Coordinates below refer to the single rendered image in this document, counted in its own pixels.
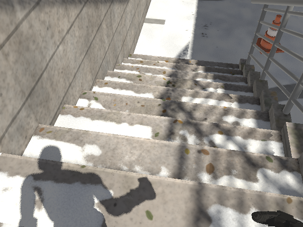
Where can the stairs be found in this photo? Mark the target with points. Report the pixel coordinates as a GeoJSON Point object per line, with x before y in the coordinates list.
{"type": "Point", "coordinates": [183, 119]}

